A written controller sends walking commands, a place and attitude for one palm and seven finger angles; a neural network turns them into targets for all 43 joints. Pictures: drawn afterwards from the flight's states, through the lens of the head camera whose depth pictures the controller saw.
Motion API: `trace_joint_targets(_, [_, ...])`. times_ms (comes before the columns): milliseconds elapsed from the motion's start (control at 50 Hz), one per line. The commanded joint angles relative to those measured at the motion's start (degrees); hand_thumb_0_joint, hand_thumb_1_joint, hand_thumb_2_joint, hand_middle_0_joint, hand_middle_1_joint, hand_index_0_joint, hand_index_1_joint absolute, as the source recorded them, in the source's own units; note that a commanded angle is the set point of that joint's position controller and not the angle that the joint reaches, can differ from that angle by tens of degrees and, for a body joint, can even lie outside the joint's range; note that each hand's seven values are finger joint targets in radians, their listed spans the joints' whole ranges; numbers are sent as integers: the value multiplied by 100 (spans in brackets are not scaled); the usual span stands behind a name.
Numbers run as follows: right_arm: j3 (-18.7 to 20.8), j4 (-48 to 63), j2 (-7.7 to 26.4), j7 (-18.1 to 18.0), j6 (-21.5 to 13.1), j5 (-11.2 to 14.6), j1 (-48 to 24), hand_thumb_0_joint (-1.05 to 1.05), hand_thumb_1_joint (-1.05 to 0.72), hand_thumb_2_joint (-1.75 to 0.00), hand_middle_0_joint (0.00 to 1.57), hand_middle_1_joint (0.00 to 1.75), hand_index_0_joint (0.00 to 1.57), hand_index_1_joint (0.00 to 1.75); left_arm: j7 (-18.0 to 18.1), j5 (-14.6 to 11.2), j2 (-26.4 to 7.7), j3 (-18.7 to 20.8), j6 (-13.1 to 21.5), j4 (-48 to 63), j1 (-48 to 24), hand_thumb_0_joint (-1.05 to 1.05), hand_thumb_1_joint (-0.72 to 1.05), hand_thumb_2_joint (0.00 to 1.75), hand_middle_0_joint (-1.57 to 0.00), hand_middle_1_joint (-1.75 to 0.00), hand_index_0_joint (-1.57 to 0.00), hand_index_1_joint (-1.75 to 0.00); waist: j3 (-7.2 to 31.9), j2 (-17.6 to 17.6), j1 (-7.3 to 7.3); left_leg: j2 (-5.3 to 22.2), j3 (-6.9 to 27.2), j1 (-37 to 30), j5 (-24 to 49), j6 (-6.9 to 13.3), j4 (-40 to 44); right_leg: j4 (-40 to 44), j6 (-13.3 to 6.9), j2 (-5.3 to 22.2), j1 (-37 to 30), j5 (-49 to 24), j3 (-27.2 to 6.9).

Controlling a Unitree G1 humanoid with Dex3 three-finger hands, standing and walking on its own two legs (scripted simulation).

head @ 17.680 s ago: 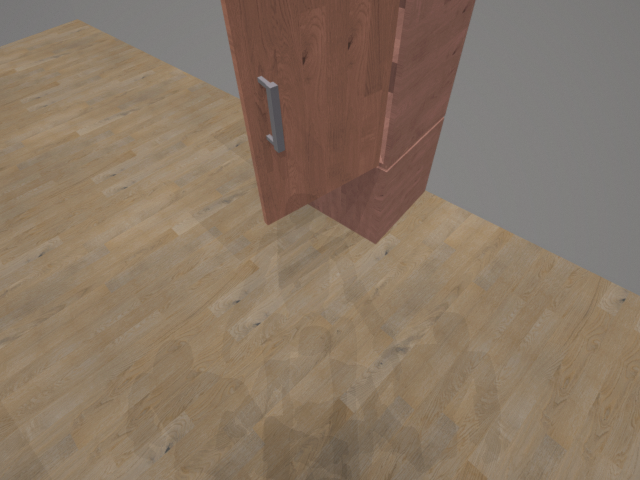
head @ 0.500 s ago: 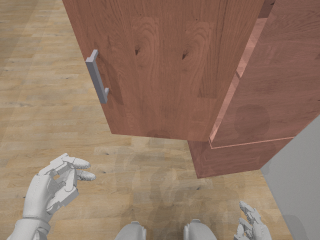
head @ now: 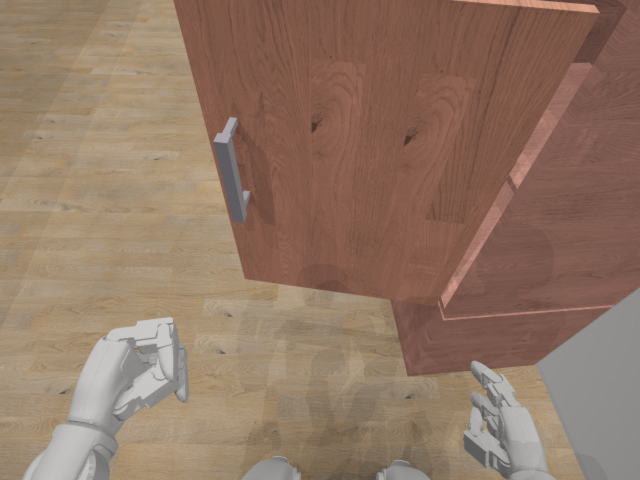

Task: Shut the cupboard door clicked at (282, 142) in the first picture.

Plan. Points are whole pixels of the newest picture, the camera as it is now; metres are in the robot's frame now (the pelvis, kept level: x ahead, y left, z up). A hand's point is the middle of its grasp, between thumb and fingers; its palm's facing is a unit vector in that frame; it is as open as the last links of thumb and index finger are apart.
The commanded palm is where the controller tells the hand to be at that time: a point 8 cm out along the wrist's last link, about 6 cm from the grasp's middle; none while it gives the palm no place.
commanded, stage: raise the hand and make a fist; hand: left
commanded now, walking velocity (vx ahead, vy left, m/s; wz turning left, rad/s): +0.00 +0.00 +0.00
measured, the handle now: (235, 173) +0.50 +0.17 +0.07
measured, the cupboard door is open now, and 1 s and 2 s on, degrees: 76 76 76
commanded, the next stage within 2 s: bring the fist close to the handle in 0.58 s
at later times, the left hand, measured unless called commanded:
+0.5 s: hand (180, 362) +0.22 +0.17 +0.08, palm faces -0.04 -1.00 -0.04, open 3.1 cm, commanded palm +0.20 +0.22 +0.08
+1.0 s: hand (216, 320) +0.28 +0.15 +0.07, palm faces -0.14 -0.99 -0.03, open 3.1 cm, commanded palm +0.26 +0.21 +0.08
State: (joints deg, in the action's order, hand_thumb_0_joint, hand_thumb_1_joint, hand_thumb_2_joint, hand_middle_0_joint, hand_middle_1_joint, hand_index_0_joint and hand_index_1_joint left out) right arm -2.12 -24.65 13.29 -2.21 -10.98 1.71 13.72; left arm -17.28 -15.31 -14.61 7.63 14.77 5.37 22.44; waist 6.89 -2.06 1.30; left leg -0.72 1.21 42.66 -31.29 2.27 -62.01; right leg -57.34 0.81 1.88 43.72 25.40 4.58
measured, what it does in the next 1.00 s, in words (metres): stands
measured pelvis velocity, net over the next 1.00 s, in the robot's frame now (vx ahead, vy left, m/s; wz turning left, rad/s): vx -0.01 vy -0.02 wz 0.00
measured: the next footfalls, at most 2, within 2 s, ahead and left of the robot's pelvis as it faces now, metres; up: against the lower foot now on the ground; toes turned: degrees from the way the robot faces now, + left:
none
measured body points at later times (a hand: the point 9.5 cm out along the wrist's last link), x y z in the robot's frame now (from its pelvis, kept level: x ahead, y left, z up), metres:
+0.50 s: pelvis +0.00 -0.02 +0.01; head +0.04 -0.02 +0.46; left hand +0.22 +0.22 +0.08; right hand +0.17 -0.26 -0.06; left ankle -0.01 +0.09 -0.67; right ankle +0.03 -0.14 -0.67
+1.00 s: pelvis -0.01 -0.02 +0.01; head +0.05 -0.03 +0.45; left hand +0.28 +0.20 +0.07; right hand +0.16 -0.26 -0.07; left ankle -0.01 +0.09 -0.67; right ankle +0.03 -0.14 -0.67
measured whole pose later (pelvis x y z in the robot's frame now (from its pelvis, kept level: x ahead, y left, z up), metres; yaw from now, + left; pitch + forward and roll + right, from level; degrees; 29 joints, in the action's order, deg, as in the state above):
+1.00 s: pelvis -0.01 -0.02 +0.01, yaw +0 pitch +11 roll -1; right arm -1.9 -30.4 14.6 -3.9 -11.8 3.1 14.7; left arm -18.5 -16.3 -15.4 8.2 13.9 -8.9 4.6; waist 5.9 -2.7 -0.6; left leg -0.1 1.3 41.1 -29.0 0.6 -58.7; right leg -55.9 -0.9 1.2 43.2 24.1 4.5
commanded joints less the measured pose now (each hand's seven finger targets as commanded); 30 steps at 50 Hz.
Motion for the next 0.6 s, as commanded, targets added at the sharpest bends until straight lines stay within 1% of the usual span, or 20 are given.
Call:
trace_joint_targets(0, [364, 788, 837, -151, -300, -9, 46, 0, -90, -90, 20, 30, 20, 30, -30, -213, -1038, 831, 435, 1505, -703, 0, 90, 90, -130, -150, -130, -150, 1266, -159, -73, 33, 295, -664, 2047, -281, 1239, 527, -293, -334, -1109, -1320, 2])
trace_joint_targets(20, [345, 803, 778, -146, -308, -1, 33, 0, -90, -90, 20, 30, 20, 30, 13, -261, -974, 854, 520, 1697, -717, 0, 90, 90, -130, -150, -130, -150, 1445, -377, -7, 31, 294, -814, 2303, -319, 1275, 497, -309, -317, -1210, -1476, 9])
trace_joint_targets(60, [325, 747, 719, -126, -337, -1, 54, 0, -90, -90, 20, 30, 20, 30, 111, -328, -901, 883, 651, 1797, -643, 0, 90, 90, -130, -150, -130, -150, 1519, -513, 9, 45, 291, -983, 2525, -362, 1289, 497, -295, -324, -1206, -1589, 34])
trace_joint_targets(80, [323, 707, 703, -115, -343, 7, 52, 0, -90, -90, 20, 30, 20, 30, 149, -331, -808, 827, 675, 1712, -533, 0, 90, 90, -130, -150, -130, -150, 1435, -506, -4, 58, 295, -1011, 2646, -382, 1295, 500, -295, -330, -1199, -1645, 46])
trace_joint_targets(100, [314, 685, 726, -108, -334, -8, 50, 0, -90, -90, 20, 30, 20, 30, 151, -329, -833, 834, 646, 1598, -541, 0, 90, 90, -130, -150, -130, -150, 1372, -428, -15, 52, 295, -934, 2682, -352, 1273, 513, -298, -344, -1233, -1715, 44])
trace_joint_targets(120, [318, 651, 725, -92, -327, 5, 56, 0, -90, -90, 20, 30, 20, 30, 116, -323, -659, 678, 602, 1431, -456, 0, 90, 90, -130, -150, -130, -150, 1267, -391, -72, 55, 273, -893, 2649, -355, 1288, 551, -278, -321, -1233, -1722, 54])
trace_joint_targets(180, [355, 612, 819, -87, -281, 48, 57, 0, -90, -90, 20, 30, 20, 30, -41, -246, -472, 405, 320, 824, -339, 0, 90, 90, -130, -150, -130, -150, 817, -78, -209, 54, 233, -619, 2038, -293, 1369, 736, -232, -306, -1068, -1372, 55])
trace_joint_targets(200, [344, 621, 847, -93, -268, 51, 35, 0, -90, -90, 20, 30, 20, 30, -133, -248, -471, 381, 188, 530, -289, 0, 90, 90, -130, -150, -130, -150, 639, 57, -203, 33, 238, -463, 1902, -256, 1382, 796, -253, -309, -1101, -1302, 28])
trace_joint_targets(220, [368, 655, 868, -99, -263, 73, 36, 0, -90, -90, 20, 30, 20, 30, -199, -259, -454, 339, 122, 533, -292, 0, 90, 90, -130, -150, -130, -150, 665, 183, -214, 24, 197, -425, 1766, -236, 1392, 862, -227, -278, -1130, -1215, -7])
trace_joint_targets(280, [381, 747, 882, -134, -284, 67, -12, 0, -90, -90, 20, 30, 20, 30, -221, -297, -738, 603, 111, 749, -458, 0, 90, 90, -130, -150, -130, -150, 860, 187, -120, -9, 167, -428, 1632, -206, 1441, 941, -228, -237, -1318, -1066, -95])
trace_joint_targets(300, [365, 767, 874, -145, -295, 37, -58, 0, -90, -90, 20, 30, 20, 30, -180, -340, -938, 794, 185, 947, -602, 0, 90, 90, -130, -150, -130, -150, 959, 77, -43, -34, 149, -419, 1709, -201, 1406, 903, -255, -238, -1460, -1141, -147])
trace_joint_targets(320, [361, 785, 827, -147, -310, 36, -45, 0, -90, -90, 20, 30, 20, 30, -128, -364, -969, 886, 293, 1151, -648, 0, 90, 90, -130, -150, -130, -150, 1191, -17, 5, -37, 125, -507, 1834, -200, 1404, 880, -258, -219, -1580, -1249, -177])
trace_joint_targets(340, [356, 762, 779, -152, -332, 29, -38, 0, -90, -90, 20, 30, 20, 30, -56, -389, -981, 942, 424, 1252, -676, 0, 90, 90, -130, -150, -130, -150, 1261, 78, 5, -33, 117, -543, 1886, -195, 1383, 867, -247, -226, -1609, -1307, -187])
trace_joint_targets(380, [339, 706, 726, -143, -376, 22, -22, 0, -90, -90, 20, 30, 20, 30, 81, -410, -894, 929, 699, 1366, -657, 0, 90, 90, -130, -150, -130, -150, 1203, -44, 18, -29, 109, -545, 1878, -212, 1379, 826, -254, -241, -1554, -1284, -188])
trace_joint_targets(400, [335, 645, 725, -143, -386, 8, -31, 0, -90, -90, 20, 30, 20, 30, 134, -406, -958, 970, 793, 1363, -687, 0, 90, 90, -130, -150, -130, -150, 1156, -133, 32, -27, 116, -518, 1938, -211, 1327, 795, -285, -254, -1551, -1357, -214])
trace_joint_targets(440, [347, 581, 732, -118, -402, 19, -23, 0, -90, -90, 20, 30, 20, 30, 152, -347, -738, 747, 894, 1180, -609, 0, 90, 90, -130, -150, -130, -150, 1021, -179, -67, -22, 76, -458, 1794, -207, 1299, 785, -253, -235, -1357, -1237, -209])
trace_joint_targets(480, [363, 524, 776, -96, -400, 38, -2, 0, -90, -90, 20, 30, 20, 30, 96, -273, -589, 539, 829, 848, -459, 0, 90, 90, -130, -150, -130, -150, 821, -172, -144, -17, 74, -394, 1589, -199, 1305, 839, -242, -234, -1166, -1030, -188])
trace_joint_targets(500, [367, 530, 805, -96, -377, 42, 6, 0, -90, -90, 20, 30, 20, 30, 12, -262, -569, 471, 717, 633, -426, 0, 90, 90, -130, -150, -130, -150, 693, -35, -178, -23, 80, -279, 1518, -172, 1279, 911, -245, -234, -1184, -968, -237])
trace_joint_targets(520, [387, 552, 827, -96, -376, 71, 4, 0, -90, -90, 20, 30, 20, 30, -65, -247, -530, 379, 651, 656, -412, 0, 90, 90, -130, -150, -130, -150, 758, -36, -183, -32, 53, -273, 1443, -168, 1285, 950, -225, -200, -1204, -878, -268])
trace_joint_targets(580, [411, 639, 852, -133, -368, 109, -31, 0, -90, -90, 20, 30, 20, 30, -185, -274, -679, 466, 446, 647, -389, 0, 90, 90, -130, -150, -130, -150, 828, 213, -168, -56, 15, -200, 1259, -133, 1277, 1171, -175, -135, -1347, -528, -433])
